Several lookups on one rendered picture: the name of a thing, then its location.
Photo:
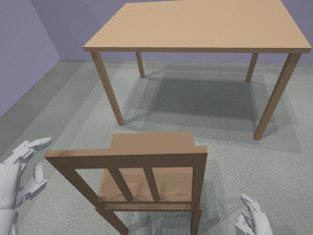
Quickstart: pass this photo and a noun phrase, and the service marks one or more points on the left robot hand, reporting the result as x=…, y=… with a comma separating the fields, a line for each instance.
x=11, y=172

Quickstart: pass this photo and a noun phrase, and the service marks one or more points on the robot left forearm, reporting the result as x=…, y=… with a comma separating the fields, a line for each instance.
x=8, y=222

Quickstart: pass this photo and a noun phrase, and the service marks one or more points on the chair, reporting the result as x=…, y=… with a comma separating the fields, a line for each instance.
x=143, y=172

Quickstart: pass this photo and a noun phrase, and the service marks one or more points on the table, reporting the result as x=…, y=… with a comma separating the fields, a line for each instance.
x=202, y=26

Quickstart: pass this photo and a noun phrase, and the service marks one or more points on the right robot hand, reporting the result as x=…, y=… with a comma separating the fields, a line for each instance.
x=258, y=222

